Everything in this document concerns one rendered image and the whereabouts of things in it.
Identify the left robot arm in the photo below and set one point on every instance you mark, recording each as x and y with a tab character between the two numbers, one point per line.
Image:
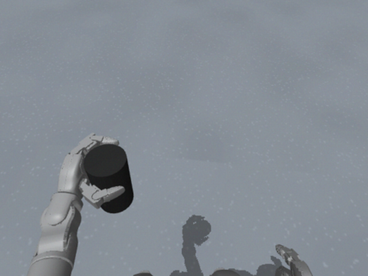
58	243

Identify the left robot hand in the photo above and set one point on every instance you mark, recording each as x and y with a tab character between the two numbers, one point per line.
73	177

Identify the can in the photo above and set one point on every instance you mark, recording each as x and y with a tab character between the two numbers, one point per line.
107	166

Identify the right robot hand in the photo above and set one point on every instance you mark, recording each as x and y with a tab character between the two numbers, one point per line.
297	267

